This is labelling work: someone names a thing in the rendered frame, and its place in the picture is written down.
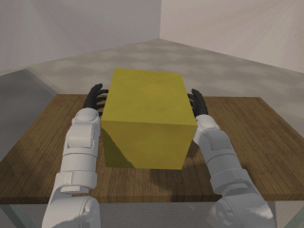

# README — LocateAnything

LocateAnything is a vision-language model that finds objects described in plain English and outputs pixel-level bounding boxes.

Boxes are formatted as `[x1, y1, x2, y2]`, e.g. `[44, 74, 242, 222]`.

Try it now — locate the left robot hand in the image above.
[83, 84, 109, 116]

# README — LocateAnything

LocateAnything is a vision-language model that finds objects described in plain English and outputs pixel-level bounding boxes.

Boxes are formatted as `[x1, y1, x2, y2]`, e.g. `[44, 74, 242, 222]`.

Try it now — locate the robot right upper arm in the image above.
[216, 193, 276, 228]

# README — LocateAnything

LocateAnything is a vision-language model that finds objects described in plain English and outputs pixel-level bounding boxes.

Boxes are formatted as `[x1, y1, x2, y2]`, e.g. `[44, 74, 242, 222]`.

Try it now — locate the robot left upper arm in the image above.
[43, 196, 101, 228]

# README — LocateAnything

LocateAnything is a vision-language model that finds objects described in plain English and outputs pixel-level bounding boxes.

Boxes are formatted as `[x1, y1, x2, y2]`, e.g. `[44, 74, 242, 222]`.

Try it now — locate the left robot forearm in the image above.
[42, 107, 101, 228]

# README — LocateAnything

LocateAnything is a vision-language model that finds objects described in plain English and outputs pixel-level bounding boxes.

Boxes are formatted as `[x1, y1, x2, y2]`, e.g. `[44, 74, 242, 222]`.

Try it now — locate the right robot forearm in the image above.
[192, 114, 276, 228]

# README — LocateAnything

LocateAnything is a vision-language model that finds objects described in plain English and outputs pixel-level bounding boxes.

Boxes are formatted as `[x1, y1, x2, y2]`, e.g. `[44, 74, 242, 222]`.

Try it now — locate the right robot hand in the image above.
[187, 88, 209, 118]

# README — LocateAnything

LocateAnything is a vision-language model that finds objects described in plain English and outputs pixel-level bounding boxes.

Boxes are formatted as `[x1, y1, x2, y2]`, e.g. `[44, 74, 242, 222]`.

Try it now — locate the carton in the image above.
[101, 67, 198, 170]

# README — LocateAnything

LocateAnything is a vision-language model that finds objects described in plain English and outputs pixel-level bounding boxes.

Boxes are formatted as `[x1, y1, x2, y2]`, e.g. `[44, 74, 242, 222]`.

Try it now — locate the table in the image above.
[0, 94, 304, 228]

